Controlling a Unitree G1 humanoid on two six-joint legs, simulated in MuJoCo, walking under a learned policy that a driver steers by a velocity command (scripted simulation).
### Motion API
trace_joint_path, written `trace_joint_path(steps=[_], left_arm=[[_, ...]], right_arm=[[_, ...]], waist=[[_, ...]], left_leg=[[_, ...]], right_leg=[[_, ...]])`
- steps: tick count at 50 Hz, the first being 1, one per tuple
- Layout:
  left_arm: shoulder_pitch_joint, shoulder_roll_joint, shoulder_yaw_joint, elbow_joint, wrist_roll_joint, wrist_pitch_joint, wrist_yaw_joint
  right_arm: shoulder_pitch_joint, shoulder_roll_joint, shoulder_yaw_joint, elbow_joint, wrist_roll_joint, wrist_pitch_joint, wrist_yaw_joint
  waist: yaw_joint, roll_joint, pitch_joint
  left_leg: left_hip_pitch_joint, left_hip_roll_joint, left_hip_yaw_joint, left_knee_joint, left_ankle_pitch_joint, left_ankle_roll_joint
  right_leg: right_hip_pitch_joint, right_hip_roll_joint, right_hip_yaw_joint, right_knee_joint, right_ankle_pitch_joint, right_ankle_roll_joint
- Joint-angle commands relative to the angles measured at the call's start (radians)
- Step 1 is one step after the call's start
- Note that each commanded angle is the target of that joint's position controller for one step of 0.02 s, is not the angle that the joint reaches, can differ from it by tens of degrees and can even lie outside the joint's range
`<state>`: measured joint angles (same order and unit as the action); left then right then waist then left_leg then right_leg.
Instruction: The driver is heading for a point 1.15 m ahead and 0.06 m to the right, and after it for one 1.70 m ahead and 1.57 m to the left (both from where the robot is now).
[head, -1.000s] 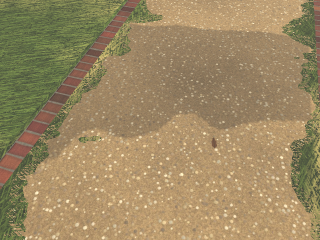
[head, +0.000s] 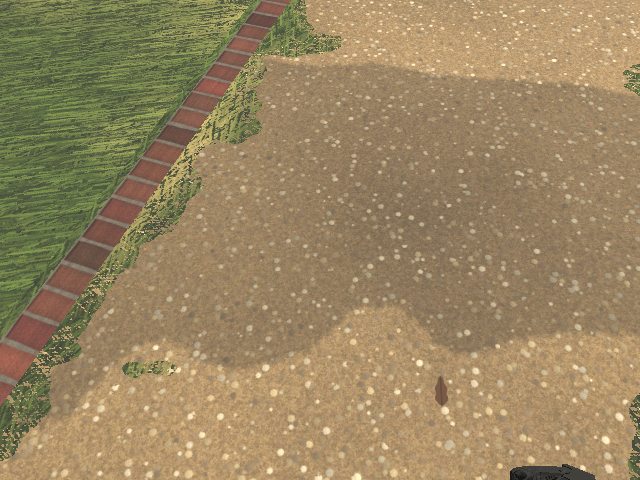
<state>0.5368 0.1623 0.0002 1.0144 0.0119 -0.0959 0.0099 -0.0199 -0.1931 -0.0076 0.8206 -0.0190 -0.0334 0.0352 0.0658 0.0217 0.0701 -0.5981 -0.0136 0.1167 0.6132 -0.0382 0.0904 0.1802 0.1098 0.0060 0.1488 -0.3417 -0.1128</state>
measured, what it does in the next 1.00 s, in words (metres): walks ahead: left foot, then right foot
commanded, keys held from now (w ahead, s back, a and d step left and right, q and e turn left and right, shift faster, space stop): w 0.62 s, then no key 0.36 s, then w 0.02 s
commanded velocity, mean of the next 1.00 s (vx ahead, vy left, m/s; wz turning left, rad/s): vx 0.40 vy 0.00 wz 0.00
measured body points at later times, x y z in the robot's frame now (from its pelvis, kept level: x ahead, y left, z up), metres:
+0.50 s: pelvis +0.27 +0.00 +0.01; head +0.30 +0.00 +0.46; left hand +0.46 +0.21 -0.11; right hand +0.18 -0.23 -0.13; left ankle +0.17 +0.06 -0.73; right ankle +0.45 -0.14 -0.68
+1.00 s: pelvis +0.48 -0.04 +0.01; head +0.51 -0.05 +0.46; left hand +0.45 +0.18 -0.14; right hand +0.57 -0.27 -0.14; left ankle +0.57 +0.08 -0.70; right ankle +0.48 -0.10 -0.73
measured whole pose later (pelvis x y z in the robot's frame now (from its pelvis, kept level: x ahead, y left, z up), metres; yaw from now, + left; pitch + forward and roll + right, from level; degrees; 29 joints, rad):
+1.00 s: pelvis +0.48 -0.04 +0.01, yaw +1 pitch -1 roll -1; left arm 0.36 0.16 0.00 1.07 0.02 -0.07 0.01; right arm 0.17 -0.18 -0.02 1.00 -0.02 -0.02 -0.02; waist 0.02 0.03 0.07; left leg -0.47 0.03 0.01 0.72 -0.19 0.03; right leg -0.12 0.07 -0.11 0.33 -0.20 -0.09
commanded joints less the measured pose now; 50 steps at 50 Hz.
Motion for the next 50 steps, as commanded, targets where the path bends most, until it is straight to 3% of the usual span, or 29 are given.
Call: trace_joint_path(steps=[1, 2, 3, 4, 5, 6, 7, 8, 10, 13, 16, 20, 24, 26, 28, 29, 30, 31, 32, 33, 34, 35, 36, 37, 39, 42, 45, 49, 50], left_arm=[[-0.003, 0.171, 0.032, -0.018, 0.008, -0.007, 0.019], [-0.022, 0.187, 0.036, -0.017, 0.011, 0.0, 0.019], [-0.054, 0.193, 0.037, -0.027, 0.005, 0.001, 0.013], [-0.044, 0.142, 0.026, -0.056, 0.004, -0.002, 0.008], [0.077, 0.088, 0.026, -0.045, -0.016, 0.004, -0.005], [-0.014, 0.164, 0.039, -0.059, 0.009, 0.006, -0.001], [-0.104, 0.168, 0.044, -0.084, 0.011, 0.003, -0.009], [-0.13, 0.148, 0.043, -0.087, 0.012, 0.004, -0.012], [-0.112, 0.1, 0.035, -0.08, 0.027, 0.029, -0.024], [-0.169, 0.088, 0.035, -0.102, 0.027, 0.049, -0.036], [-0.328, 0.103, 0.036, -0.154, 0.022, 0.055, -0.039], [-0.483, 0.089, 0.026, -0.196, 0.009, 0.053, -0.042], [-0.598, 0.092, 0.021, -0.228, 0.008, 0.05, -0.039], [-0.63, 0.1, 0.023, -0.245, 0.008, 0.044, -0.038], [-0.591, 0.111, 0.029, -0.239, 0.008, 0.035, -0.034], [-0.516, 0.124, 0.037, -0.216, 0.01, 0.029, -0.028], [-0.376, 0.141, 0.049, -0.168, 0.012, 0.021, -0.019], [-0.197, 0.182, 0.068, -0.111, 0.027, 0.011, -0.008], [-0.045, 0.279, 0.092, -0.09, 0.058, 0.003, 0.004], [-0.053, 0.289, 0.1, -0.081, 0.03, 0.019, -0.007], [-0.156, 0.236, 0.089, -0.094, -0.003, 0.024, -0.014], [-0.244, 0.176, 0.071, -0.102, -0.008, 0.016, -0.017], [-0.278, 0.127, 0.058, -0.096, -0.005, 0.009, -0.017], [-0.283, 0.096, 0.048, -0.081, -0.008, 0.004, -0.012], [-0.245, 0.08, 0.036, -0.05, 0.0, -0.008, -0.01], [-0.232, 0.124, 0.035, -0.028, 0.005, -0.014, -0.008], [-0.215, 0.116, 0.021, -0.01, 0.006, -0.003, -0.003], [-0.152, 0.116, 0.013, 0.025, 0.01, 0.015, 0.005], [-0.133, 0.134, 0.02, 0.033, 0.011, 0.022, 0.005]], right_arm=[[0.117, -0.121, -0.035, -0.005, 0.003, -0.018, -0.022], [0.258, -0.141, -0.047, 0.044, 0.004, -0.025, -0.031], [0.409, -0.166, -0.061, 0.087, -0.007, -0.032, -0.043], [0.542, -0.248, -0.084, 0.104, -0.026, -0.032, -0.053], [0.478, -0.239, -0.085, 0.101, -0.017, -0.021, -0.04], [0.368, -0.192, -0.079, 0.085, 0.015, -0.021, -0.028], [0.292, -0.137, -0.065, 0.073, 0.017, -0.027, -0.022], [0.273, -0.092, -0.054, 0.084, 0.01, -0.037, -0.019], [0.296, -0.06, -0.038, 0.118, 0.005, -0.059, -0.027], [0.371, -0.098, -0.043, 0.161, 0.012, -0.08, -0.028], [0.432, -0.11, -0.04, 0.181, 0.014, -0.078, -0.026], [0.519, -0.105, -0.031, 0.206, 0.015, -0.075, -0.03], [0.589, -0.109, -0.026, 0.232, 0.003, -0.069, -0.043], [0.598, -0.119, -0.028, 0.242, -0.006, -0.065, -0.05], [0.566, -0.131, -0.031, 0.244, -0.009, -0.064, -0.056], [0.549, -0.141, -0.033, 0.244, -0.008, -0.063, -0.057], [0.533, -0.148, -0.035, 0.244, -0.004, -0.061, -0.056], [0.513, -0.142, -0.031, 0.233, 0.004, -0.062, -0.053], [0.543, -0.069, -0.012, 0.192, 0.033, -0.066, -0.048], [0.64, -0.069, -0.023, 0.217, 0.05, -0.062, -0.049], [0.564, -0.129, -0.041, 0.21, 0.023, -0.055, -0.056], [0.489, -0.099, -0.037, 0.188, 0.013, -0.058, -0.054], [0.464, -0.074, -0.036, 0.187, 0.007, -0.053, -0.053], [0.454, -0.068, -0.039, 0.182, -0.007, -0.039, -0.049], [0.484, -0.037, -0.038, 0.196, -0.017, -0.013, -0.04], [0.462, -0.027, -0.037, 0.194, -0.011, 0.007, -0.038], [0.359, -0.023, -0.027, 0.175, -0.004, 0.014, -0.045], [0.286, -0.033, -0.017, 0.176, 0.004, 0.02, -0.06], [0.27, -0.04, -0.017, 0.173, 0.002, 0.018, -0.061]], waist=[[-0.121, -0.114, -0.056], [-0.177, -0.115, -0.119], [-0.25, -0.092, -0.188], [-0.269, 0.044, -0.302], [-0.153, 0.194, -0.335], [-0.138, 0.032, -0.176], [-0.115, -0.004, -0.071], [-0.079, -0.058, 0.003], [-0.028, -0.038, 0.005], [-0.021, -0.003, 0.015], [-0.055, 0.005, 0.042], [-0.106, 0.03, 0.035], [-0.144, 0.046, 0.038], [-0.142, 0.051, 0.043], [-0.102, 0.056, 0.029], [-0.067, 0.065, -0.008], [-0.008, 0.054, -0.076], [0.065, 0.033, -0.171], [0.085, -0.109, -0.315], [0.042, -0.234, -0.417], [0.002, -0.082, -0.272], [-0.025, -0.057, -0.151], [-0.056, -0.03, -0.087], [-0.08, -0.047, -0.062], [-0.107, -0.066, -0.076], [-0.136, -0.084, -0.092], [-0.117, -0.12, -0.083], [-0.077, -0.126, -0.087], [-0.066, -0.136, -0.081]], left_leg=[[0.239, -0.073, 0.01, -0.038, -0.076, 0.055], [0.376, -0.078, -0.005, -0.087, -0.082, 0.076], [0.596, -0.01, -0.073, -0.137, -0.08, 0.111], [0.78, 0.243, -0.363, -0.146, -0.199, 0.174], [0.919, 0.424, -0.848, -0.29, -0.297, 0.322], [0.769, 0.38, -0.76, -0.368, -0.398, 0.294], [0.631, 0.349, -0.633, -0.412, -0.382, 0.269], [0.507, 0.308, -0.542, -0.45, -0.276, 0.234], [0.397, 0.235, -0.403, -0.477, -0.14, 0.175], [0.377, 0.2, -0.298, -0.506, -0.009, 0.162], [0.42, 0.169, -0.238, -0.522, 0.088, 0.13], [0.503, 0.145, -0.186, -0.497, 0.222, 0.078], [0.654, 0.177, -0.188, -0.452, 0.311, 0.087], [0.724, 0.209, -0.195, -0.416, 0.371, 0.103], [0.743, 0.225, -0.178, -0.344, 0.534, 0.096], [0.734, 0.222, -0.167, -0.264, 0.666, 0.083], [0.711, 0.202, -0.147, -0.115, 0.727, 0.069], [0.568, 0.169, -0.121, 0.089, 0.584, 0.051], [0.283, 0.077, -0.063, 0.434, 0.153, 0.011], [0.076, -0.083, -0.087, 0.722, -0.499, -0.014], [0.022, -0.014, -0.173, 0.75, -0.432, -0.01], [0.025, 0.014, -0.173, 0.71, -0.374, -0.017], [0.062, 0.044, -0.166, 0.647, -0.347, -0.023], [0.096, 0.059, -0.166, 0.585, -0.334, -0.035], [0.177, 0.041, -0.146, 0.527, -0.3, -0.049], [0.19, 0.03, -0.12, 0.418, -0.234, -0.063], [0.221, 0.034, -0.088, 0.229, -0.153, -0.063], [0.28, 0.03, -0.078, 0.096, -0.132, -0.056], [0.275, 0.027, -0.067, 0.089, -0.167, -0.052]], right_leg=[[-0.053, -0.293, 0.051, 0.254, 1.27, 0.009], [-0.069, -0.288, 0.049, 0.419, 1.255, 0.01], [-0.206, -0.262, 0.033, 0.631, 1.064, 0.006], [-0.38, -0.163, -0.028, 0.975, 0.539, -0.001], [-0.731, 0.005, 0.008, 1.279, -0.169, 0.026], [-0.82, -0.078, 0.068, 1.26, -0.069, 0.001], [-0.819, -0.113, 0.062, 1.212, 0.007, -0.001], [-0.777, -0.145, 0.058, 1.146, 0.034, 0.003], [-0.68, -0.181, 0.055, 1.055, 0.058, 0.026], [-0.716, -0.204, 0.015, 0.969, 0.12, 0.054], [-0.819, -0.225, -0.023, 0.833, 0.247, 0.077], [-0.818, -0.2, -0.065, 0.628, 0.368, 0.088], [-0.838, -0.166, -0.083, 0.504, 0.352, 0.074], [-0.84, -0.154, -0.081, 0.463, 0.293, 0.056], [-0.746, -0.124, -0.09, 0.41, 0.21, 0.023], [-0.637, -0.092, -0.101, 0.386, 0.171, 0.004], [-0.474, -0.061, -0.113, 0.329, 0.186, -0.021], [-0.217, -0.115, -0.055, 0.309, 0.215, -0.058], [0.08, -0.4, 0.279, 0.306, 0.234, -0.139], [0.177, -0.57, 0.639, 0.202, 0.441, -0.271], [0.036, -0.516, 0.497, 0.193, 0.548, -0.245], [-0.108, -0.478, 0.352, 0.175, 0.69, -0.22], [-0.217, -0.426, 0.245, 0.148, 0.786, -0.175], [-0.284, -0.381, 0.171, 0.125, 0.812, -0.142], [-0.341, -0.345, 0.093, 0.119, 0.952, -0.114], [-0.37, -0.314, 0.015, 0.119, 1.033, -0.109], [-0.385, -0.277, -0.036, 0.128, 0.991, -0.076], [-0.351, -0.298, -0.01, 0.154, 0.874, -0.078], [-0.342, -0.317, 0.023, 0.145, 0.751, -0.091]])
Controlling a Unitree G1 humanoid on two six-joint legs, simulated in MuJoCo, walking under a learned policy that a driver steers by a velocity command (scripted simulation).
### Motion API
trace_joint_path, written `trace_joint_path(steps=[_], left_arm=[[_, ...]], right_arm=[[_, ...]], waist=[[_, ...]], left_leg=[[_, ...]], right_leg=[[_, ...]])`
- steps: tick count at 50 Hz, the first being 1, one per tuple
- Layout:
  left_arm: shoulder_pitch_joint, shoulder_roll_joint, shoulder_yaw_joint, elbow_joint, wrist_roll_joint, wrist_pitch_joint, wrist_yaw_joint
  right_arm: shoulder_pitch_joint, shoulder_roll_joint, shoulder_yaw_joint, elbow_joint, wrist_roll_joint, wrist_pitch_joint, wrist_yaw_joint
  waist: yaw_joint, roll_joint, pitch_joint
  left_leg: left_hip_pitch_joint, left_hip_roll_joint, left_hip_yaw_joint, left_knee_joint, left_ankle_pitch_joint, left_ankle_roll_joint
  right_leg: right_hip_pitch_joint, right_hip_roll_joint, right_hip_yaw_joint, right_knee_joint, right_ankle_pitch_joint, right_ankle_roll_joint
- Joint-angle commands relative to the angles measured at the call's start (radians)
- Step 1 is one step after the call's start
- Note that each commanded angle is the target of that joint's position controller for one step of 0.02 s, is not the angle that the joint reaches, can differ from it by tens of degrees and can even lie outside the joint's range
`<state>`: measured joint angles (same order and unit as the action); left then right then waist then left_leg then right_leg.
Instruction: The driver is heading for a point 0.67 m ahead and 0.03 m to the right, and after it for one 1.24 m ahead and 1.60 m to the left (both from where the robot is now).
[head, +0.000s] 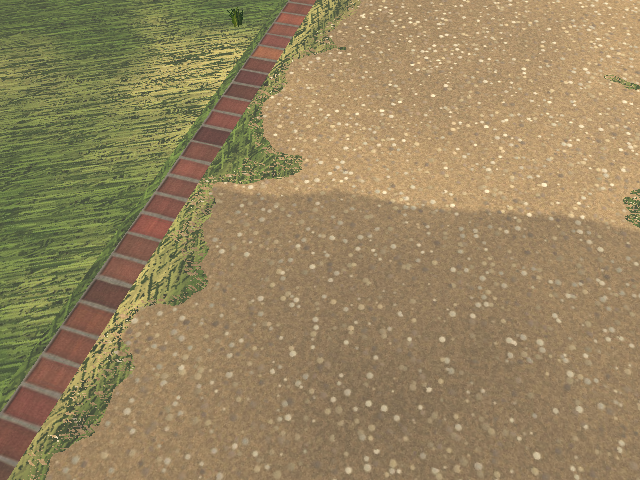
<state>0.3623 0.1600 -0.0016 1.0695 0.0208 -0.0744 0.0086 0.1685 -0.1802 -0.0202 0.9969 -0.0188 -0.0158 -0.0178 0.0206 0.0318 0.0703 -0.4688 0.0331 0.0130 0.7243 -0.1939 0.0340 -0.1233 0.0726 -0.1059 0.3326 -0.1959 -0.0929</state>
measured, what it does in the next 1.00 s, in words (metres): walks ahead: left foot, then right foot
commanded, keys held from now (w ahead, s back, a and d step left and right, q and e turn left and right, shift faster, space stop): w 0.58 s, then no key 0.42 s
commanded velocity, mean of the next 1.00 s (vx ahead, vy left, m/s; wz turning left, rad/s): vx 0.30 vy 0.00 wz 0.00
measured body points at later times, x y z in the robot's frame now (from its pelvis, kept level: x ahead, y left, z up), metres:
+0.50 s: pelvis +0.16 +0.01 +0.00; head +0.18 +0.02 +0.45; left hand +0.30 +0.24 -0.14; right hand +0.05 -0.21 -0.14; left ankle +0.06 +0.10 -0.74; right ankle +0.28 -0.12 -0.70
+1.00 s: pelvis +0.32 -0.05 +0.00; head +0.34 -0.05 +0.45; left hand +0.31 +0.17 -0.15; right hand +0.38 -0.27 -0.16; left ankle +0.37 +0.08 -0.72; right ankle +0.34 -0.10 -0.74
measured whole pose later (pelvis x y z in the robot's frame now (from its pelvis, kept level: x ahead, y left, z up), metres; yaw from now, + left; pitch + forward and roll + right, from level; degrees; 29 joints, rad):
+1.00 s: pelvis +0.32 -0.05 +0.00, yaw +0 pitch -1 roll +0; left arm 0.33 0.14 0.00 1.07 0.02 -0.06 0.02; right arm 0.18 -0.16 -0.03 1.05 -0.02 0.01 -0.03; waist 0.01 0.03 0.06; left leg -0.39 0.03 0.01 0.69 -0.28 0.03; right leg -0.18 0.06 -0.13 0.37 -0.17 -0.10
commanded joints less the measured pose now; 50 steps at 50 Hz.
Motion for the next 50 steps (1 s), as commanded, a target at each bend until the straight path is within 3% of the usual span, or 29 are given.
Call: trace_joint_path(steps=[1, 3, 4, 6, 7, 8, 9, 10, 12, 15, 20, 26, 29, 30, 31, 32, 33, 34, 35, 36, 38, 39, 43, 47, 50], left_arm=[[0.056, 0.148, 0.028, -0.016, 0.003, 0.009, 0.006], [0.082, 0.152, 0.037, -0.006, 0.005, 0.023, 0.007], [0.08, 0.151, 0.04, -0.003, 0.002, 0.026, 0.008], [0.072, 0.132, 0.041, -0.006, -0.002, 0.021, 0.007], [0.055, 0.082, 0.03, -0.027, -0.009, 0.011, 0.001], [0.008, 0.047, 0.023, -0.066, -0.012, 0.006, -0.008], [-0.078, 0.133, 0.047, -0.094, 0.009, 0.009, -0.008], [-0.095, 0.135, 0.054, -0.092, 0.018, 0.012, -0.014], [-0.089, 0.095, 0.053, -0.079, 0.009, 0.012, -0.029], [-0.106, 0.086, 0.059, -0.077, 0.012, 0.022, -0.036], [-0.271, 0.067, 0.055, -0.138, 0.005, 0.038, -0.037], [-0.398, 0.08, 0.05, -0.201, -0.001, 0.033, -0.037], [-0.344, 0.103, 0.062, -0.202, -0.001, 0.022, -0.031], [-0.243, 0.107, 0.07, -0.169, 0.002, 0.013, -0.024], [-0.076, 0.125, 0.083, -0.107, 0.01, 0.0, -0.014], [0.092, 0.194, 0.102, -0.071, 0.033, -0.014, -0.003], [0.148, 0.304, 0.124, -0.067, 0.034, -0.01, -0.003], [0.079, 0.28, 0.121, -0.077, -0.012, 0.003, -0.008], [-0.038, 0.214, 0.099, -0.097, -0.016, 0.001, -0.009], [-0.087, 0.145, 0.079, -0.101, -0.012, -0.006, -0.011], [-0.111, 0.074, 0.054, -0.087, -0.013, -0.012, -0.001], [-0.093, 0.063, 0.046, -0.076, -0.009, -0.017, 0.002], [-0.075, 0.103, 0.034, -0.06, 0.002, -0.026, 0.008], [-0.033, 0.102, 0.021, -0.04, 0.004, -0.008, 0.012], [-0.015, 0.096, 0.015, -0.029, 0.004, 0.012, 0.017]], right_arm=[[0.059, -0.062, -0.005, -0.011, -0.003, -0.001, -0.006], [0.017, -0.072, -0.008, -0.026, -0.011, -0.006, 0.001], [0.024, -0.061, -0.007, -0.024, -0.012, -0.013, 0.005], [0.147, -0.06, -0.014, 0.021, -0.013, -0.038, 0.004], [0.239, -0.102, -0.025, 0.051, -0.01, -0.052, -0.001], [0.328, -0.166, -0.048, 0.08, 0.012, -0.054, 0.0], [0.387, -0.15, -0.048, 0.096, 0.005, -0.051, 0.006], [0.334, -0.114, -0.038, 0.081, -0.002, -0.051, 0.008], [0.239, -0.095, -0.035, 0.05, 0.003, -0.057, 0.007], [0.257, -0.075, -0.028, 0.063, 0.009, -0.078, 0.0], [0.336, -0.085, -0.024, 0.089, 0.001, -0.084, -0.002], [0.382, -0.112, -0.03, 0.106, -0.006, -0.086, -0.001], [0.344, -0.133, -0.038, 0.104, -0.008, -0.085, -0.003], [0.325, -0.135, -0.039, 0.106, -0.005, -0.082, -0.003], [0.322, -0.126, -0.036, 0.108, 0.0, -0.079, -0.002], [0.33, -0.095, -0.025, 0.087, 0.009, -0.079, -0.002], [0.451, 0.007, -0.007, 0.077, 0.049, -0.074, -0.001], [0.403, -0.084, -0.034, 0.087, 0.022, -0.066, -0.006], [0.328, -0.073, -0.036, 0.065, 0.013, -0.065, -0.004], [0.287, -0.05, -0.032, 0.06, 0.005, -0.066, -0.003], [0.288, -0.039, -0.036, 0.065, -0.013, -0.043, 0.003], [0.294, -0.031, -0.037, 0.069, -0.015, -0.031, 0.006], [0.258, -0.007, -0.028, 0.07, -0.01, 0.005, 0.001], [0.154, -0.021, -0.016, 0.058, -0.001, 0.025, -0.01], [0.113, -0.026, -0.007, 0.062, 0.001, 0.028, -0.016]], waist=[[-0.01, -0.146, -0.065], [0.005, -0.125, -0.006], [-0.008, -0.106, 0.028], [-0.055, -0.041, 0.033], [-0.078, 0.068, 0.012], [-0.1, 0.253, 0.03], [-0.141, 0.213, 0.066], [-0.095, 0.082, 0.068], [-0.033, 0.023, 0.054], [-0.015, 0.026, 0.024], [-0.045, 0.043, 0.051], [-0.074, 0.069, 0.07], [-0.03, 0.07, 0.052], [0.016, 0.051, 0.016], [0.077, 0.006, -0.071], [0.125, -0.065, -0.19], [0.086, -0.311, -0.32], [0.061, -0.159, -0.299], [0.017, -0.111, -0.184], [-0.001, -0.068, -0.113], [-0.045, -0.095, -0.084], [-0.055, -0.1, -0.092], [-0.088, -0.102, -0.11], [-0.054, -0.144, -0.106], [-0.034, -0.124, -0.072]], left_leg=[[0.133, -0.012, 0.041, -0.035, -0.07, 0.012], [0.114, -0.005, 0.049, -0.097, -0.164, 0.032], [0.139, -0.009, 0.057, -0.165, -0.158, 0.042], [0.304, -0.005, 0.015, -0.281, -0.156, 0.069], [0.443, 0.091, -0.136, -0.36, -0.238, 0.111], [0.541, 0.252, -0.436, -0.522, -0.361, 0.206], [0.571, 0.361, -0.556, -0.574, -0.292, 0.268], [0.52, 0.331, -0.486, -0.563, -0.253, 0.256], [0.439, 0.261, -0.354, -0.605, -0.204, 0.198], [0.439, 0.194, -0.209, -0.614, 0.03, 0.167], [0.448, 0.168, -0.119, -0.615, 0.163, 0.169], [0.486, 0.192, -0.078, -0.57, 0.289, 0.17], [0.492, 0.211, -0.056, -0.478, 0.449, 0.147], [0.482, 0.188, -0.027, -0.352, 0.616, 0.127], [0.439, 0.132, 0.019, -0.15, 0.673, 0.098], [0.263, 0.081, 0.052, 0.116, 0.398, 0.064], [-0.016, -0.104, 0.109, 0.495, -0.315, 0.013], [-0.03, -0.072, -0.05, 0.592, -0.33, 0.025], [-0.046, -0.037, -0.059, 0.59, -0.266, 0.028], [-0.035, -0.007, -0.055, 0.541, -0.221, 0.026], [0.035, 0.021, -0.047, 0.436, -0.185, 0.015], [0.077, 0.01, -0.04, 0.405, -0.168, 0.012], [0.135, -0.004, -0.016, 0.218, -0.117, -0.006], [0.199, -0.007, 0.009, 0.02, -0.071, -0.007], [0.246, -0.003, 0.011, -0.087, -0.087, -0.004]], right_leg=[[-0.034, -0.302, 0.176, -0.056, 0.417, -0.127], [-0.04, -0.332, 0.267, -0.097, -0.006, -0.148], [-0.057, -0.335, 0.295, -0.097, -0.128, -0.147], [-0.139, -0.294, 0.286, 0.002, -0.173, -0.122], [-0.274, -0.213, 0.2, 0.141, -0.188, -0.088], [-0.48, -0.04, 0.012, 0.373, -0.301, -0.029], [-0.606, -0.04, 0.02, 0.579, -0.395, -0.018], [-0.602, -0.085, 0.09, 0.661, -0.324, -0.016], [-0.537, -0.126, 0.114, 0.663, -0.178, 0.0], [-0.502, -0.132, 0.083, 0.645, -0.052, 0.04], [-0.545, -0.143, 0.049, 0.492, 0.044, 0.079], [-0.476, -0.125, 0.021, 0.308, 0.063, 0.049], [-0.343, -0.095, 0.004, 0.244, -0.001, 0.004], [-0.218, -0.062, -0.007, 0.194, 0.019, -0.012], [-0.024, -0.036, -0.018, 0.134, 0.078, -0.03], [0.219, -0.216, 0.162, 0.129, 0.132, -0.068], [0.413, -0.524, 0.605, 0.022, 0.341, -0.224], [0.309, -0.498, 0.623, -0.007, 0.469, -0.232], [0.185, -0.461, 0.467, 0.001, 0.539, -0.211], [0.088, -0.412, 0.358, -0.018, 0.642, -0.18], [-0.013, -0.332, 0.224, -0.051, 0.691, -0.125], [-0.038, -0.319, 0.192, -0.052, 0.755, -0.114], [-0.088, -0.293, 0.114, -0.052, 0.806, -0.118], [-0.11, -0.279, 0.115, -0.063, 0.578, -0.103], [-0.138, -0.292, 0.169, -0.077, 0.284, -0.108]])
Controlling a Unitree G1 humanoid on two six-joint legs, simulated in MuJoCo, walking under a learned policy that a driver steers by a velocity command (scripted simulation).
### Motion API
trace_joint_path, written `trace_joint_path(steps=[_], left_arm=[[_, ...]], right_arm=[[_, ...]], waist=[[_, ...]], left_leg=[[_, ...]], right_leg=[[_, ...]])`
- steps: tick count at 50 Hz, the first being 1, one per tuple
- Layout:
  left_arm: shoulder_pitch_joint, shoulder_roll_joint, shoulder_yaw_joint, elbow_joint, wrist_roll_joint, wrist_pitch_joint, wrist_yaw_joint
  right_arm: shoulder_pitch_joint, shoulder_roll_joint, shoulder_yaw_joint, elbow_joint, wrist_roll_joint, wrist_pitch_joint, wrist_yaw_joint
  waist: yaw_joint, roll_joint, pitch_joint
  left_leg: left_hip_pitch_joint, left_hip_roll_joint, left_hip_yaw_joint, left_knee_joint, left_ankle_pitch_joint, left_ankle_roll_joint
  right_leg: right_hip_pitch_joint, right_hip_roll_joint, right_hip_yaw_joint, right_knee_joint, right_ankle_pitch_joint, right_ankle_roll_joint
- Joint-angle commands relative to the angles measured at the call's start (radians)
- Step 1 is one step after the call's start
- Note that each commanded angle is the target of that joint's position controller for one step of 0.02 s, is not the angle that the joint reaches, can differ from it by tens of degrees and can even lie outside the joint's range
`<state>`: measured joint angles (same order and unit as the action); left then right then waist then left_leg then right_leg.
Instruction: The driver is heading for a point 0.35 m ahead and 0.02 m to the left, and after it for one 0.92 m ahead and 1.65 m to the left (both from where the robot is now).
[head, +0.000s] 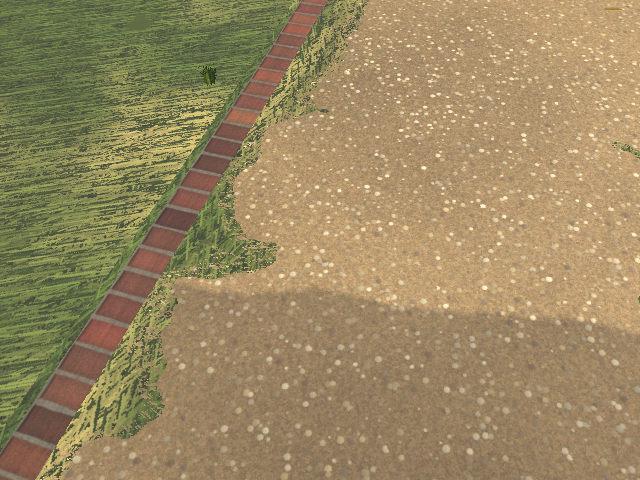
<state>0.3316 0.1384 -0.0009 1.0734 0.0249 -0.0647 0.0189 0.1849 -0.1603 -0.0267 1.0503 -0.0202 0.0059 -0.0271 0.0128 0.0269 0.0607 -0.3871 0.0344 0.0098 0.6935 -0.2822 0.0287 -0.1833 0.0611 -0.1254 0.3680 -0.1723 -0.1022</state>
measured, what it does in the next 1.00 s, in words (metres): steps on the spot: left foot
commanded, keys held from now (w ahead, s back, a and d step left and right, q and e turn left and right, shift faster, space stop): no key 0.76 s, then w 0.24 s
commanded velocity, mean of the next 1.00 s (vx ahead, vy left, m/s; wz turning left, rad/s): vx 0.07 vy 0.00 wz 0.00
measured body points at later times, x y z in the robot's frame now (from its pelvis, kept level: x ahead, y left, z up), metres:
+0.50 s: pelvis +0.03 +0.02 +0.00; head +0.04 +0.02 +0.45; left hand +0.01 +0.23 -0.16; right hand +0.02 -0.19 -0.16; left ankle +0.04 +0.12 -0.74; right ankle +0.02 -0.06 -0.74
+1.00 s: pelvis +0.06 +0.02 +0.00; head +0.06 +0.04 +0.45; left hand -0.03 +0.24 -0.16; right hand +0.06 -0.20 -0.15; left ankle +0.06 +0.12 -0.71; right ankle +0.02 -0.06 -0.74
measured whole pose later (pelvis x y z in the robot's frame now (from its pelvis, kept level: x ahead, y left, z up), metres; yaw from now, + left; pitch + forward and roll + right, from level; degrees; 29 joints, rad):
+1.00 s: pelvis +0.06 +0.02 +0.00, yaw +0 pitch +0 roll +0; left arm 0.46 0.16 0.04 1.16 0.02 -0.02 0.03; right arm 0.32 -0.13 -0.01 1.11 -0.03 -0.02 0.00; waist 0.03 -0.03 -0.02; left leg -0.35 0.02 0.07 0.79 -0.40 0.06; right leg -0.08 0.03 -0.09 0.34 -0.26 -0.08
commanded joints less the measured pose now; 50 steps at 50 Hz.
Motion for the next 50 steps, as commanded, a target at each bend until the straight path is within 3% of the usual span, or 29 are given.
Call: trace_joint_path(steps=[1, 2, 4, 5, 6, 7, 15, 38, 39, 41, 42, 44, 46, 48, 50], left_arm=[[0.006, 0.114, 0.012, -0.033, -0.004, 0.009, 0.01], [-0.002, 0.11, 0.01, -0.033, -0.009, 0.014, 0.012], [0.039, 0.095, 0.009, -0.032, -0.009, 0.016, 0.013], [0.141, 0.034, 0.002, -0.007, -0.023, 0.025, 0.008], [0.118, 0.055, 0.004, 0.011, -0.016, 0.032, 0.013], [0.092, 0.078, 0.012, 0.009, -0.015, 0.036, 0.016], [0.054, 0.054, 0.006, 0.032, -0.015, 0.039, 0.021], [0.093, 0.035, -0.008, 0.079, -0.016, 0.041, 0.028], [0.103, 0.033, -0.009, 0.083, -0.015, 0.041, 0.027], [0.12, 0.077, 0.011, 0.082, -0.016, 0.049, 0.026], [0.138, 0.101, 0.023, 0.081, -0.015, 0.056, 0.024], [0.204, 0.131, 0.043, 0.092, -0.013, 0.064, 0.021], [0.219, 0.125, 0.05, 0.092, -0.001, 0.054, 0.018], [0.195, 0.134, 0.056, 0.078, 0.001, 0.036, 0.015], [0.166, 0.13, 0.056, 0.065, -0.005, 0.019, 0.013]], right_arm=[[0.1, -0.041, 0.003, 0.015, 0.001, 0.003, -0.008], [0.11, -0.036, 0.008, 0.024, 0.0, -0.002, -0.011], [0.143, -0.089, 0.008, 0.036, -0.01, -0.024, -0.019], [0.097, -0.109, 0.005, 0.046, 0.012, -0.024, -0.018], [0.082, -0.054, 0.015, 0.044, 0.018, -0.026, -0.01], [0.086, -0.035, 0.02, 0.046, 0.019, -0.03, -0.007], [0.125, -0.041, 0.021, 0.081, 0.016, -0.027, -0.017], [0.189, -0.017, 0.038, 0.127, 0.015, -0.018, -0.019], [0.199, -0.012, 0.039, 0.131, 0.014, -0.017, -0.018], [0.198, -0.028, 0.03, 0.122, 0.009, -0.013, -0.016], [0.186, -0.03, 0.026, 0.108, 0.002, -0.011, -0.011], [0.124, -0.003, 0.027, 0.062, -0.02, -0.013, 0.005], [0.062, -0.018, 0.02, 0.015, -0.023, -0.027, 0.019], [0.063, -0.031, 0.008, -0.003, -0.018, -0.044, 0.033], [0.055, -0.028, 0.003, -0.019, -0.009, -0.058, 0.041]], waist=[[-0.035, -0.103, -0.045], [-0.047, -0.078, -0.027], [-0.019, 0.007, -0.016], [0.051, 0.121, 0.003], [0.024, 0.089, 0.021], [0.011, 0.053, 0.034], [-0.002, -0.016, 0.01], [-0.01, -0.022, 0.033], [-0.008, -0.026, 0.013], [0.001, -0.067, 0.032], [0.012, -0.104, 0.063], [0.044, -0.161, 0.146], [0.05, -0.131, 0.172], [0.023, -0.073, 0.125], [0.006, -0.079, 0.099]], left_leg=[[0.198, -0.004, 0.018, -0.128, 0.021, 0.005], [0.253, 0.002, 0.011, -0.237, 0.091, 0.009], [0.338, 0.122, -0.118, -0.333, 0.303, 0.019], [0.247, 0.139, -0.148, -0.326, 0.287, 0.055], [0.161, 0.121, -0.139, -0.35, 0.205, 0.044], [0.139, 0.09, -0.112, -0.357, 0.18, 0.028], [0.204, 0.072, -0.094, -0.371, 0.206, 0.022], [0.204, 0.063, -0.08, -0.374, 0.179, 0.016], [0.21, 0.053, -0.075, -0.377, 0.117, 0.017], [0.157, -0.007, -0.025, -0.301, -0.09, 0.029], [0.085, -0.039, 0.007, -0.232, -0.197, 0.036], [-0.068, -0.055, 0.08, -0.05, -0.2, 0.037], [-0.169, 0.002, 0.048, 0.114, -0.175, 0.041], [-0.224, 0.028, 0.022, 0.165, -0.148, 0.039], [-0.168, 0.025, 0.037, 0.094, -0.102, 0.03]], right_leg=[[-0.096, -0.278, 0.201, -0.105, 0.166, -0.091], [-0.122, -0.264, 0.206, -0.091, 0.088, -0.066], [-0.159, -0.199, 0.19, -0.041, -0.022, 0.001], [-0.107, -0.123, 0.14, -0.076, -0.083, 0.023], [-0.013, -0.122, 0.136, -0.077, -0.052, 0.036], [0.013, -0.134, 0.148, -0.068, -0.015, 0.036], [0.033, -0.156, 0.156, -0.081, 0.025, 0.038], [0.014, -0.165, 0.168, -0.087, 0.017, 0.037], [0.021, -0.159, 0.169, -0.1, -0.061, 0.035], [0.004, -0.15, 0.199, -0.116, -0.334, 0.007], [-0.008, -0.18, 0.255, -0.147, -0.507, -0.024], [-0.01, -0.327, 0.434, -0.263, -0.723, -0.109], [0.001, -0.406, 0.518, -0.318, -0.635, -0.161], [0.072, -0.393, 0.471, -0.307, -0.512, -0.155], [0.061, -0.345, 0.381, -0.286, -0.407, -0.123]])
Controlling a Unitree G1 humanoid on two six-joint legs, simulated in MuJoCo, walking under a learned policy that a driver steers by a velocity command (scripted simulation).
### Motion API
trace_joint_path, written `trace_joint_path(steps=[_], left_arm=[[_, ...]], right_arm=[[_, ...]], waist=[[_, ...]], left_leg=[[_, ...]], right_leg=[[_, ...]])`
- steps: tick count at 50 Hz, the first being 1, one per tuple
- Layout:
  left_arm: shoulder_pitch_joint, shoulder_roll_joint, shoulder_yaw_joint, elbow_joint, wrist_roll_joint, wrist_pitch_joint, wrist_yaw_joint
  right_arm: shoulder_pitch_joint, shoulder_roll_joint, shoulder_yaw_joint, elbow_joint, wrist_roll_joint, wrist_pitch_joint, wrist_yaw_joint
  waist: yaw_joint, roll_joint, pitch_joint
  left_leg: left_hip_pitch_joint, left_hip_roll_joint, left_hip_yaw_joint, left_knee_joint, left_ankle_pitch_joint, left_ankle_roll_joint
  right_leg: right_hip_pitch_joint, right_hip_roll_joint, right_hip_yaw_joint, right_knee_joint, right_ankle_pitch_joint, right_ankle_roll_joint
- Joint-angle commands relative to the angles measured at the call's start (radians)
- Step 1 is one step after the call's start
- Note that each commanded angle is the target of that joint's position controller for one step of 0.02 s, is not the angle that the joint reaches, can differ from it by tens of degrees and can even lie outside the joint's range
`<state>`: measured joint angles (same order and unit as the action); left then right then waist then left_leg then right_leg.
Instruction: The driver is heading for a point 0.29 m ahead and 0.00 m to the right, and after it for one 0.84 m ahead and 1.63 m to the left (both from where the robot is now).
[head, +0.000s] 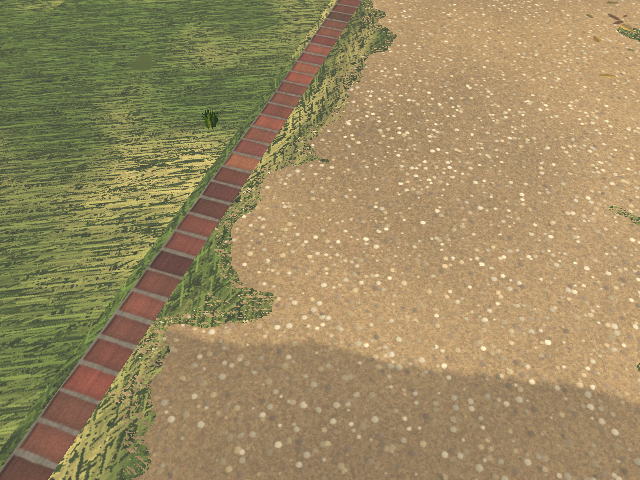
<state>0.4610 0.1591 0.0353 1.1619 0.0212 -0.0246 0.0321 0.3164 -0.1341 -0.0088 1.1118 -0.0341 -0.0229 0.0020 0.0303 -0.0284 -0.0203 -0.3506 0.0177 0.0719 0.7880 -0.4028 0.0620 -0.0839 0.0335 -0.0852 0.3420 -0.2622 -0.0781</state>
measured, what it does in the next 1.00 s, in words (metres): walks ahead, turning left: left foot, then right foot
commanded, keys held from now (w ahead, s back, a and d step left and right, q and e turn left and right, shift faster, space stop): w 0.14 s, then q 0.86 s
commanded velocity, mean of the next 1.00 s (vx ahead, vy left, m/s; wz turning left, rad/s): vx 0.14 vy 0.00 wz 0.38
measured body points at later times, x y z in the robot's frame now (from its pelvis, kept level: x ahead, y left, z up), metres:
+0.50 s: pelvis +0.15 +0.06 +0.00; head +0.19 +0.07 +0.45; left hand +0.26 +0.30 -0.14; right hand +0.13 -0.18 -0.15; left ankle +0.09 +0.13 -0.74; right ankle +0.25 -0.05 -0.70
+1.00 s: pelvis +0.20 +0.04 -0.01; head +0.23 +0.05 +0.44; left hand +0.17 +0.32 -0.13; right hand +0.43 -0.14 -0.13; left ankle +0.16 +0.14 -0.71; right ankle +0.29 -0.03 -0.74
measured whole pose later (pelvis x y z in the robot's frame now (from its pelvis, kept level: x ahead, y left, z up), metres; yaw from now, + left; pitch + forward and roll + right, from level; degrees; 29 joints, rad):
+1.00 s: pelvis +0.20 +0.04 -0.01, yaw +27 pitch +0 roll +0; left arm 0.21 0.24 0.05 0.84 0.03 0.00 0.03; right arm 0.16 -0.25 -0.08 0.80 -0.02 0.09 0.05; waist 0.02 0.01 0.06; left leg -0.42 0.02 0.02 0.86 -0.42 0.00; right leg -0.27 -0.06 -0.22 0.44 -0.17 -0.05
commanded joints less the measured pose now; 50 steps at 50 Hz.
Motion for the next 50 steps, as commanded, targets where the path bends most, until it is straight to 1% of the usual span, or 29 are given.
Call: trace_joint_path(steps=[1, 4, 6, 7, 8, 9, 10, 11, 12, 13, 14, 16, 18, 22, 26, 28, 29, 30, 31, 32, 33, 34, 35, 36, 38, 41, 45, 48, 50], left_arm=[[0.033, 0.11, 0.02, -0.027, -0.002, -0.028, -0.001], [0.029, 0.126, 0.025, -0.03, -0.003, -0.038, -0.005], [0.005, 0.132, 0.028, -0.037, -0.008, -0.039, -0.011], [0.0, 0.117, 0.024, -0.042, -0.004, -0.043, -0.014], [-0.028, 0.067, 0.008, -0.058, 0.006, -0.052, -0.019], [-0.024, 0.006, -0.007, -0.106, 0.001, -0.058, -0.027], [-0.04, 0.079, 0.013, -0.116, 0.022, -0.053, -0.032], [-0.073, 0.073, 0.013, -0.122, 0.023, -0.052, -0.037], [-0.087, 0.05, 0.006, -0.121, 0.015, -0.057, -0.039], [-0.093, 0.048, 0.008, -0.121, 0.009, -0.057, -0.038], [-0.102, 0.059, 0.011, -0.129, 0.011, -0.051, -0.035], [-0.123, 0.073, 0.019, -0.152, 0.003, -0.033, -0.026], [-0.172, 0.072, 0.02, -0.181, -0.007, -0.017, -0.016], [-0.308, 0.069, 0.015, -0.244, -0.013, 0.0, -0.005], [-0.372, 0.09, 0.014, -0.286, -0.018, 0.002, 0.003], [-0.348, 0.11, 0.02, -0.291, -0.022, -0.004, 0.007], [-0.314, 0.12, 0.024, -0.286, -0.024, -0.009, 0.01], [-0.256, 0.126, 0.029, -0.274, -0.02, -0.016, 0.014], [-0.193, 0.17, 0.044, -0.267, -0.005, -0.03, 0.021], [-0.126, 0.263, 0.062, -0.285, 0.006, -0.035, 0.029], [-0.159, 0.286, 0.064, -0.297, -0.022, -0.016, 0.021], [-0.216, 0.216, 0.051, -0.327, -0.023, -0.001, 0.02], [-0.286, 0.149, 0.034, -0.348, -0.021, 0.005, 0.024], [-0.337, 0.133, 0.025, -0.363, -0.007, 0.013, 0.028], [-0.321, 0.148, 0.028, -0.362, 0.006, 0.013, 0.034], [-0.267, 0.168, 0.033, -0.358, 0.006, 0.001, 0.028], [-0.255, 0.201, 0.042, -0.371, 0.01, 0.003, 0.017], [-0.262, 0.232, 0.052, -0.384, 0.014, 0.009, 0.003], [-0.252, 0.253, 0.059, -0.385, 0.017, 0.014, -0.006]], right_arm=[[-0.087, -0.052, -0.018, -0.09, 0.008, -0.031, 0.014], [-0.089, -0.053, -0.024, -0.114, 0.016, -0.032, 0.016], [0.01, -0.054, -0.032, -0.087, 0.019, -0.037, 0.014], [0.103, -0.071, -0.042, -0.059, 0.016, -0.043, 0.008], [0.234, -0.125, -0.06, -0.025, 0.004, -0.055, -0.004], [0.354, -0.238, -0.084, -0.011, 0.007, -0.054, -0.014], [0.313, -0.216, -0.076, -0.001, 0.013, -0.039, -0.018], [0.203, -0.175, -0.062, -0.038, 0.015, -0.042, -0.012], [0.14, -0.153, -0.056, -0.058, 0.017, -0.05, -0.007], [0.101, -0.14, -0.05, -0.075, 0.018, -0.057, -0.008], [0.08, -0.128, -0.045, -0.084, 0.018, -0.062, -0.012], [0.083, -0.137, -0.044, -0.091, 0.016, -0.066, -0.018], [0.108, -0.153, -0.047, -0.096, 0.017, -0.06, -0.023], [0.145, -0.15, -0.05, -0.111, 0.014, -0.036, -0.031], [0.134, -0.174, -0.068, -0.14, 0.008, -0.013, -0.035], [0.095, -0.191, -0.08, -0.163, 0.007, -0.003, -0.038], [0.062, -0.202, -0.087, -0.177, 0.009, 0.001, -0.039], [0.021, -0.212, -0.093, -0.191, 0.018, 0.003, -0.036], [0.01, -0.192, -0.091, -0.211, 0.03, 0.0, -0.032], [0.051, -0.131, -0.079, -0.251, 0.04, -0.003, -0.036], [0.184, -0.132, -0.09, -0.24, 0.037, 0.021, -0.042], [0.162, -0.18, -0.098, -0.216, 0.01, 0.039, -0.041], [0.07, -0.183, -0.101, -0.224, -0.002, 0.049, -0.027], [0.029, -0.17, -0.102, -0.239, 0.0, 0.057, -0.016], [0.017, -0.161, -0.1, -0.251, -0.003, 0.075, 0.002], [0.001, -0.17, -0.099, -0.271, 0.006, 0.09, 0.01], [-0.094, -0.174, -0.087, -0.327, 0.006, 0.108, 0.031], [-0.141, -0.169, -0.076, -0.366, 0.015, 0.106, 0.049], [-0.154, -0.179, -0.076, -0.387, 0.02, 0.101, 0.052]], waist=[[-0.012, -0.036, 0.173], [-0.021, -0.069, 0.167], [-0.068, -0.047, 0.158], [-0.104, -0.014, 0.134], [-0.16, 0.135, 0.101], [-0.169, 0.361, 0.052], [-0.12, 0.259, 0.101], [-0.067, 0.13, 0.143], [-0.042, 0.073, 0.134], [-0.019, 0.053, 0.112], [-0.005, 0.064, 0.094], [0.012, 0.087, 0.05], [0.008, 0.102, 0.028], [-0.031, 0.142, 0.019], [-0.052, 0.152, 0.023], [-0.039, 0.153, 0.031], [-0.022, 0.152, 0.033], [0.014, 0.132, 0.03], [0.032, 0.064, -0.009], [0.015, -0.147, -0.122], [-0.038, -0.295, -0.222], [-0.06, -0.139, -0.163], [-0.052, -0.037, -0.051], [-0.067, -0.031, -0.002], [-0.064, -0.09, 0.021], [-0.059, -0.075, -0.017], [-0.035, -0.092, -0.012], [-0.021, -0.102, -0.014], [-0.01, -0.11, -0.023]], left_leg=[[-0.168, 0.031, -0.011, -0.038, 0.034, -0.007], [-0.033, 0.008, 0.032, -0.174, 0.079, -0.005], [0.17, -0.032, 0.071, -0.276, 0.137, -0.001], [0.309, -0.036, 0.054, -0.316, 0.103, 0.006], [0.423, 0.097, -0.14, -0.442, 0.006, 0.029], [0.527, 0.347, -0.594, -0.629, -0.128, 0.139], [0.429, 0.384, -0.692, -0.637, -0.017, 0.208], [0.354, 0.351, -0.579, -0.591, 0.161, 0.209], [0.303, 0.301, -0.465, -0.575, 0.372, 0.193], [0.277, 0.256, -0.376, -0.567, 0.533, 0.171], [0.264, 0.224, -0.311, -0.552, 0.7, 0.161], [0.272, 0.188, -0.245, -0.501, 0.952, 0.164], [0.288, 0.178, -0.228, -0.47, 1.033, 0.172], [0.277, 0.158, -0.239, -0.419, 1.009, 0.16], [0.265, 0.156, -0.301, -0.371, 0.948, 0.149], [0.249, 0.15, -0.346, -0.341, 0.869, 0.128], [0.225, 0.137, -0.362, -0.317, 0.805, 0.109], [0.183, 0.104, -0.36, -0.259, 0.73, 0.079], [0.107, 0.04, -0.334, -0.128, 0.615, 0.038], [-0.013, -0.072, -0.205, 0.14, 0.193, 0.0], [-0.115, -0.17, -0.113, 0.325, -0.327, -0.017], [-0.146, -0.095, -0.136, 0.438, -0.264, -0.021], [-0.162, -0.063, -0.137, 0.443, -0.169, -0.033], [-0.158, -0.039, -0.134, 0.418, -0.108, -0.045], [-0.143, -0.038, -0.106, 0.425, -0.033, -0.065], [-0.152, -0.041, -0.095, 0.376, -0.013, -0.077], [-0.15, -0.004, -0.073, 0.221, 0.001, -0.082], [-0.056, 0.003, -0.035, 0.076, -0.012, -0.066], [-0.009, -0.006, -0.005, 0.003, -0.027, -0.052]], right_leg=[[-0.054, -0.296, 0.303, -0.249, -0.279, -0.139], [-0.121, -0.272, 0.238, -0.2, -0.244, -0.134], [-0.238, -0.236, 0.188, -0.105, -0.253, -0.119], [-0.314, -0.2, 0.15, -0.003, -0.227, -0.102], [-0.381, -0.116, 0.03, 0.27, -0.101, -0.058], [-0.591, 0.011, -0.076, 0.598, -0.246, -0.001], [-0.626, -0.03, 0.022, 0.764, -0.292, -0.008], [-0.626, -0.077, 0.058, 0.809, -0.208, -0.006], [-0.579, -0.095, 0.072, 0.787, -0.135, 0.006], [-0.528, -0.106, 0.073, 0.743, -0.095, 0.02], [-0.492, -0.104, 0.065, 0.712, -0.074, 0.037], [-0.466, -0.071, 0.052, 0.681, -0.04, 0.058], [-0.485, -0.051, 0.051, 0.627, -0.013, 0.073], [-0.483, -0.026, 0.049, 0.5, 0.056, 0.076], [-0.435, -0.013, 0.072, 0.409, 0.064, 0.069], [-0.365, -0.012, 0.095, 0.325, 0.046, 0.063], [-0.299, -0.007, 0.098, 0.255, 0.052, 0.057], [-0.191, -0.001, 0.085, 0.132, 0.132, 0.051], [-0.036, -0.086, 0.152, 0.051, 0.284, 0.033], [0.15, -0.368, 0.39, 0.06, 0.676, -0.027], [0.159, -0.515, 0.596, 0.032, 0.828, -0.177], [0.073, -0.479, 0.565, -0.012, 0.55, -0.194], [-0.045, -0.399, 0.438, -0.047, 0.34, -0.168], [-0.112, -0.339, 0.346, -0.077, 0.217, -0.136], [-0.163, -0.278, 0.22, -0.089, 0.258, -0.128], [-0.114, -0.299, 0.165, -0.076, 0.324, -0.151], [-0.094, -0.333, 0.13, -0.099, 0.173, -0.158], [-0.125, -0.342, 0.08, -0.088, 0.117, -0.145], [-0.121, -0.357, 0.064, -0.064, 0.123, -0.137]])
